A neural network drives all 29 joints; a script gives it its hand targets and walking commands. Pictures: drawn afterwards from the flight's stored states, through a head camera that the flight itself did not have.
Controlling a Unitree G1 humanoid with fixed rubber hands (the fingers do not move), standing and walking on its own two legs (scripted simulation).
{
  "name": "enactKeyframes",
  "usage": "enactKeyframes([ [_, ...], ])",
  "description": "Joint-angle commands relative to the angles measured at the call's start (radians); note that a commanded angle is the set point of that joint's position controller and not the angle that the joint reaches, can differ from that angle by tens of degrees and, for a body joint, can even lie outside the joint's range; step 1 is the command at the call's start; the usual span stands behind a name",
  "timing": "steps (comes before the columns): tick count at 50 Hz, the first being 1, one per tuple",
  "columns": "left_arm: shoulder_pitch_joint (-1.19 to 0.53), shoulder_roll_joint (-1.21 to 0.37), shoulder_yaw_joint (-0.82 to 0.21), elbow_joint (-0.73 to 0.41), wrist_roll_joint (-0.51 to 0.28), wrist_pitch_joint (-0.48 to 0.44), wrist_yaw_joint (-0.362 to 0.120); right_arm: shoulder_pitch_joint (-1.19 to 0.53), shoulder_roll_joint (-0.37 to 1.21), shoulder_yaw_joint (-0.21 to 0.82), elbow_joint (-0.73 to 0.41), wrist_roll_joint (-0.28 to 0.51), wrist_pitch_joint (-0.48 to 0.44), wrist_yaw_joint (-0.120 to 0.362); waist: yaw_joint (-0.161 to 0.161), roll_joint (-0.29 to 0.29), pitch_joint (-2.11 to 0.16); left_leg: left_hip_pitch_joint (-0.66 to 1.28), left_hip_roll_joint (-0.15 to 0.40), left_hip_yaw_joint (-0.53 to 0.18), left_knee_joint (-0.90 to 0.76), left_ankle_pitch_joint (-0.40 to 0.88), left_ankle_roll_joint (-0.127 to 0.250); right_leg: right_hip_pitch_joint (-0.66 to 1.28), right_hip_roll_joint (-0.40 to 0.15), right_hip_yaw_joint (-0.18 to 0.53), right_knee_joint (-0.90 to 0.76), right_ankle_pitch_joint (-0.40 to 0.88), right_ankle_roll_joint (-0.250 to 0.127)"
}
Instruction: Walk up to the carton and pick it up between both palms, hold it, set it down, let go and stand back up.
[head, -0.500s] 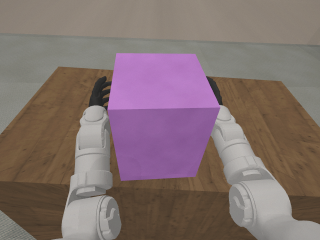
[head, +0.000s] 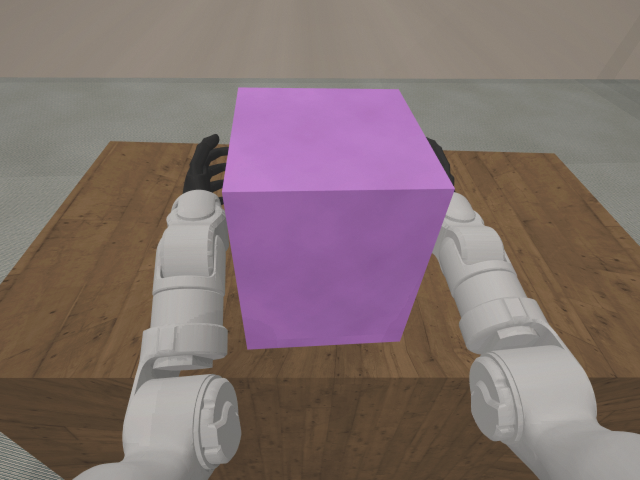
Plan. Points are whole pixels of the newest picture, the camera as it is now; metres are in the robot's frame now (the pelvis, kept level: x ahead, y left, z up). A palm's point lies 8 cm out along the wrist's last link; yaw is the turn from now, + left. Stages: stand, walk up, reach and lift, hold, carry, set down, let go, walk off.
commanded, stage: reach and lift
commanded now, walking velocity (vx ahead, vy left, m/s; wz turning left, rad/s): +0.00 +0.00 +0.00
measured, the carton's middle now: (322, 220) +0.38 -0.02 +0.16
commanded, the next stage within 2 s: hold in 0.66 s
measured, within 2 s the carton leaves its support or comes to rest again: neither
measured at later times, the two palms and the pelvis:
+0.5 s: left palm (197, 196) +0.39 +0.13 +0.20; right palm (437, 194) +0.38 -0.16 +0.20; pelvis +0.01 +0.00 +0.00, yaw +1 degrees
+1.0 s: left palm (188, 178) +0.38 +0.14 +0.23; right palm (442, 169) +0.38 -0.16 +0.23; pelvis +0.00 -0.02 +0.00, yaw +1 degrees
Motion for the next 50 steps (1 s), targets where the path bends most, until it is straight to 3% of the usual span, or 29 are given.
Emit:
enactKeyframes([
  [1,-0.77,-0.61,-0.474,-0.24,-0.172,-0.067,-0.157,-0.889,0.536,0.328,-0.399,0.11,-0.076,0.129,-0.021,0.129,-0.629,0.137,0.018,-0.052,-0.027,0.318,-0.107,0.236,0.053,0.002,0.007,0.18,0.013],
  [2,-0.742,-0.572,-0.428,-0.161,-0.147,-0.053,-0.165,-0.84,0.519,0.331,-0.363,0.104,-0.051,0.127,-0.027,0.118,-0.514,0.133,0.02,-0.057,-0.039,0.309,-0.109,0.192,0.056,-0.003,-0.007,0.143,0.021],
  [3,-0.722,-0.581,-0.454,-0.222,-0.144,-0.051,-0.17,-0.801,0.519,0.339,-0.381,0.113,-0.046,0.123,-0.035,0.108,-0.553,0.162,0.016,-0.046,-0.026,0.379,-0.111,0.242,0.063,-0.006,-0.008,0.209,0.021],
  [5,-0.649,-0.535,-0.394,-0.158,-0.098,-0.023,-0.193,-0.762,0.517,0.351,-0.37,0.116,-0.015,0.103,-0.026,0.09,-0.427,0.082,-0.01,-0.022,-0.045,0.304,-0.092,0.285,0.047,0.003,-0.01,0.206,0.031],
  [6,-0.688,-0.56,-0.419,-0.245,-0.126,-0.025,-0.197,-0.768,0.53,0.355,-0.396,0.123,-0.014,0.103,-0.028,0.086,-0.503,0.114,0.004,-0.032,-0.056,0.32,-0.093,0.284,0.053,0.006,-0.001,0.208,0.032],
  [8,-0.71,-0.583,-0.48,-0.315,-0.162,-0.024,-0.186,-0.792,0.511,0.393,-0.499,0.164,-0.022,0.097,-0.027,0.135,-0.565,0.149,0.016,-0.046,-0.011,0.466,-0.127,0.278,0.061,0.005,0.013,0.264,0.032],
  [10,-0.724,-0.59,-0.494,-0.287,-0.146,-0.017,-0.178,-0.791,0.523,0.397,-0.47,0.154,-0.005,0.1,-0.045,0.169,-0.512,0.151,0.007,-0.051,-0.012,0.391,-0.122,0.247,0.058,0.005,-0.009,0.19,0.022],
  [13,-0.699,-0.607,-0.565,-0.358,-0.202,-0.009,-0.17,-0.796,0.534,0.446,-0.613,0.191,-0.01,0.088,-0.038,0.154,-0.613,0.15,0.002,-0.052,0.014,0.483,-0.136,0.271,0.067,0.011,0.018,0.295,0.028],
  [14,-0.728,-0.607,-0.571,-0.381,-0.211,-0.013,-0.175,-0.788,0.542,0.436,-0.595,0.184,0.005,0.08,-0.066,0.127,-0.596,0.137,-0.002,-0.062,0.014,0.451,-0.129,0.291,0.061,0.006,0.021,0.311,0.026],
  [17,-0.691,-0.59,-0.526,-0.375,-0.195,0.004,-0.187,-0.798,0.549,0.471,-0.639,0.217,0.041,0.064,-0.035,0.086,-0.576,0.093,-0.01,-0.053,-0.001,0.41,-0.112,0.325,0.063,0.017,0.024,0.317,0.036],
  [20,-0.713,-0.597,-0.615,-0.485,-0.245,0.009,-0.167,-0.759,0.535,0.518,-0.729,0.261,0.047,0.058,-0.037,0.16,-0.686,0.193,0.014,-0.077,0.042,0.594,-0.152,0.281,0.081,0.014,0.033,0.354,0.032],
  [23,-0.733,-0.594,-0.586,-0.379,-0.218,0.033,-0.175,-0.817,0.516,0.446,-0.677,0.216,0.075,0.065,-0.053,0.141,-0.572,0.118,0.007,-0.063,-0.011,0.335,-0.128,0.243,0.062,0.012,0.001,0.189,0.018],
  [25,-0.694,-0.579,-0.56,-0.425,-0.2,0.044,-0.176,-0.777,0.528,0.453,-0.656,0.224,0.086,0.068,-0.027,0.142,-0.565,0.113,0.017,-0.078,-0.021,0.361,-0.119,0.256,0.07,0.014,0.014,0.206,0.019],
  [26,-0.658,-0.556,-0.508,-0.346,-0.183,0.058,-0.182,-0.766,0.525,0.456,-0.652,0.206,0.1,0.063,-0.023,0.084,-0.541,0.089,-0.002,-0.052,-0.036,0.341,-0.103,0.277,0.065,0.017,-0.004,0.216,0.023],
  [29,-0.752,-0.539,-0.499,-0.353,-0.185,0.055,-0.195,-0.83,0.535,0.435,-0.587,0.227,0.114,0.062,-0.017,0.113,-0.488,0.045,0.001,-0.06,-0.057,0.271,-0.103,0.286,0.063,0.025,0.002,0.154,0.022],
  [30,-0.757,-0.57,-0.536,-0.391,-0.208,0.048,-0.188,-0.87,0.553,0.463,-0.66,0.233,0.099,0.067,-0.008,0.114,-0.582,0.07,0.015,-0.075,-0.048,0.304,-0.109,0.29,0.068,0.025,0.017,0.183,0.027],
  [33,-0.784,-0.539,-0.459,-0.251,-0.178,0.052,-0.201,-0.869,0.564,0.404,-0.547,0.205,0.124,0.065,-0.012,0.086,-0.483,-0.014,-0.013,-0.036,-0.082,0.137,-0.071,0.29,0.041,0.039,-0.016,0.096,0.028],
  [34,-0.75,-0.535,-0.437,-0.258,-0.168,0.055,-0.203,-0.921,0.576,0.432,-0.599,0.218,0.117,0.065,0.03,0.038,-0.531,-0.012,-0.008,-0.032,-0.082,0.164,-0.063,0.304,0.057,0.034,-0.008,0.125,0.04],
  [35,-0.798,-0.507,-0.412,-0.23,-0.176,0.049,-0.214,-0.908,0.563,0.414,-0.56,0.205,0.128,0.06,0.005,0.027,-0.498,-0.039,-0.019,-0.031,-0.087,0.111,-0.057,0.315,0.034,0.039,-0.014,0.109,0.047],
  [36,-0.773,-0.499,-0.401,-0.26,-0.162,0.046,-0.216,-0.911,0.587,0.446,-0.597,0.228,0.126,0.057,0.032,0.031,-0.54,-0.018,-0.013,-0.029,-0.083,0.167,-0.059,0.347,0.051,0.031,0.004,0.152,0.049],
  [38,-0.827,-0.52,-0.432,-0.272,-0.196,0.032,-0.211,-0.885,0.628,0.48,-0.563,0.236,0.136,0.048,0.004,0.031,-0.602,0.013,-0.021,-0.026,-0.044,0.23,-0.061,0.34,0.041,0.046,0.014,0.213,0.046],
  [39,-0.823,-0.507,-0.406,-0.251,-0.187,0.039,-0.219,-0.924,0.613,0.468,-0.577,0.246,0.141,0.037,0.027,0.035,-0.575,-0.018,-0.022,-0.023,-0.048,0.214,-0.063,0.359,0.041,0.048,0.015,0.248,0.051],
  [40,-0.827,-0.508,-0.404,-0.259,-0.188,0.037,-0.223,-0.883,0.593,0.461,-0.566,0.235,0.143,0.03,0.0,0.038,-0.586,-0.02,-0.021,-0.026,-0.053,0.227,-0.067,0.38,0.036,0.048,0.017,0.279,0.055],
  [43,-0.866,-0.495,-0.412,-0.265,-0.186,0.041,-0.225,-0.908,0.585,0.418,-0.518,0.235,0.154,0.035,-0.015,0.085,-0.538,-0.023,-0.023,-0.026,-0.064,0.148,-0.06,0.309,0.045,0.037,0.008,0.125,0.044],
  [44,-0.822,-0.514,-0.415,-0.224,-0.18,0.054,-0.226,-0.903,0.589,0.421,-0.509,0.243,0.159,0.04,0.0,0.077,-0.527,-0.027,-0.013,-0.039,-0.071,0.149,-0.054,0.292,0.05,0.038,-0.003,0.103,0.038],
  [45,-0.917,-0.544,-0.464,-0.335,-0.225,0.038,-0.223,-0.961,0.617,0.442,-0.573,0.262,0.143,0.039,-0.011,0.096,-0.624,0.008,-0.01,-0.038,-0.043,0.214,-0.071,0.312,0.054,0.03,0.02,0.153,0.037],
  [46,-0.871,-0.511,-0.427,-0.233,-0.198,0.052,-0.225,-0.915,0.575,0.398,-0.506,0.25,0.164,0.038,-0.022,0.119,-0.532,-0.022,-0.018,-0.043,-0.057,0.164,-0.07,0.272,0.047,0.038,0.0,0.118,0.035],
  [49,-0.906,-0.507,-0.428,-0.264,-0.21,0.053,-0.231,-0.908,0.589,0.382,-0.472,0.257,0.178,0.039,-0.03,0.122,-0.524,-0.047,-0.014,-0.045,-0.073,0.121,-0.068,0.277,0.05,0.035,0.009,0.078,0.037],
  [50,-0.866,-0.494,-0.396,-0.215,-0.19,0.062,-0.233,-0.929,0.597,0.406,-0.503,0.271,0.187,0.036,0.007,0.117,-0.509,-0.072,-0.019,-0.034,-0.08,0.112,-0.059,0.293,0.045,0.049,0.004,0.08,0.043],
])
